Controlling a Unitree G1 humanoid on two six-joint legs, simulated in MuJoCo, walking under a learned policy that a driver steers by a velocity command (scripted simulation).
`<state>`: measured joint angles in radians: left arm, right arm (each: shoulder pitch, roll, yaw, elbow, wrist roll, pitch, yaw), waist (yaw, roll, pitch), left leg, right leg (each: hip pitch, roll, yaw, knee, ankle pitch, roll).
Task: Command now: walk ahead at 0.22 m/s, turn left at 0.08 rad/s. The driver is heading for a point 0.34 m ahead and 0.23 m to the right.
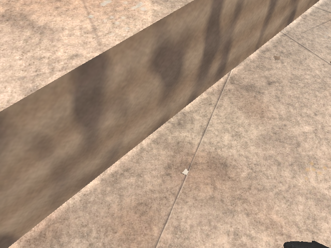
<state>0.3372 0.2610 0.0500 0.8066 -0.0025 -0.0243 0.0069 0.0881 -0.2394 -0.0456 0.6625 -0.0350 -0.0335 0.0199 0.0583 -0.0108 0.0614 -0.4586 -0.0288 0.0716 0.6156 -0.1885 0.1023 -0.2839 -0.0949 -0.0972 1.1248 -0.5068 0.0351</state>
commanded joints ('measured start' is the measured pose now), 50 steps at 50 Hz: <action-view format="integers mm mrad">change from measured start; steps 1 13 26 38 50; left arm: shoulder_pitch -3 -101 74 -77 -91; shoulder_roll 53 22 231 182 167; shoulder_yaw -5 12 75 70 80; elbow -61 -73 -108 -157 -161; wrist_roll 3 43 9 20 33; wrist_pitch -5 70 37 59 73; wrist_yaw -3 -20 -3 -6 -16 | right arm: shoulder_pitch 193 179 122 79 72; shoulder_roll -84 -79 -89 -85 -140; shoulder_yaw -24 -11 -27 -19 -17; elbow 14 80 28 -4 -56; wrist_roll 22 19 5 15 9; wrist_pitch -19 -27 65 80 34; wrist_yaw -35 -59 -55 -48 -59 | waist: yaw -82 -56 25 -26 -13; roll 65 121 -133 -115 104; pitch -196 -106 -154 -112 -65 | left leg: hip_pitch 448 331 -132 -45 230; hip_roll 332 291 25 18 343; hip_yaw -271 5 -51 -105 -377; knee -241 -321 523 239 -351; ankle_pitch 804 591 -485 -217 192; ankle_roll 135 106 -131 -153 122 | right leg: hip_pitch -275 -207 257 110 -229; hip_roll -9 47 -295 -62 190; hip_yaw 126 80 554 447 216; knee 81 -240 -770 -786 -10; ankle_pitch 60 264 945 506 5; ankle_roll -24 -20 -402 -278 -33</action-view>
